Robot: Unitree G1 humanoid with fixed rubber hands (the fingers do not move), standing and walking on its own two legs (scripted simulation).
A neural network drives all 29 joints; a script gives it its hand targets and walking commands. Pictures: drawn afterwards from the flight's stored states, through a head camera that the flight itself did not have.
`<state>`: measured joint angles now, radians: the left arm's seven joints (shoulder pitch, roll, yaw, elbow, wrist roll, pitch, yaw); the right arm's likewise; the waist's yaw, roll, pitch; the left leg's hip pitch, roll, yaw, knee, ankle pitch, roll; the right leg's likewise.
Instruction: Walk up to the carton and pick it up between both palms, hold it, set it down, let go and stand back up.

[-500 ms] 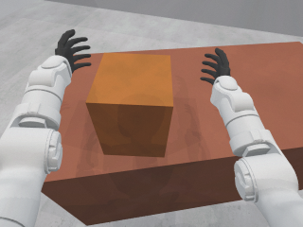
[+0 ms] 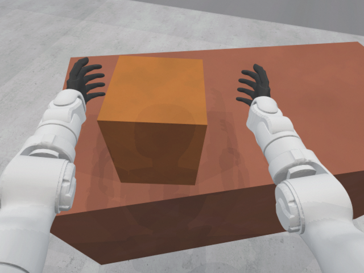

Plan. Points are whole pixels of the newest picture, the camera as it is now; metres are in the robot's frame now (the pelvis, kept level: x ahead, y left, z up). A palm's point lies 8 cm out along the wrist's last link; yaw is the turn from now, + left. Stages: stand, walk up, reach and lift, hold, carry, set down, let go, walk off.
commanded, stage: reach and lift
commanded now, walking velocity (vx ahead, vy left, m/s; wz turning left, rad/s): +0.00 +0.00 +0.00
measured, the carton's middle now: (159, 124) +0.46 +0.03 +0.05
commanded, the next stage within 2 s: none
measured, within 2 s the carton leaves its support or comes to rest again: neither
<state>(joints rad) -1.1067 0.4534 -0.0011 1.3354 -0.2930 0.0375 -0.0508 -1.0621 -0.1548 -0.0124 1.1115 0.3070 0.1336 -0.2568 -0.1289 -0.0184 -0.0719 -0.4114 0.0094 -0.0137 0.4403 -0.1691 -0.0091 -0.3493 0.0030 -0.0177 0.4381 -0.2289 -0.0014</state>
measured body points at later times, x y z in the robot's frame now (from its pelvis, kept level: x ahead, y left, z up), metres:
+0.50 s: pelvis +0.01 +0.00 +0.00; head +0.08 +0.02 +0.44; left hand +0.50 +0.19 +0.08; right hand +0.46 -0.19 +0.09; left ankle +0.03 +0.12 -0.74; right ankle -0.01 -0.12 -0.74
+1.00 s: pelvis +0.01 +0.00 +0.00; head +0.08 +0.02 +0.44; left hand +0.50 +0.17 +0.10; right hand +0.46 -0.13 +0.09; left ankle +0.03 +0.12 -0.74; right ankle -0.01 -0.12 -0.74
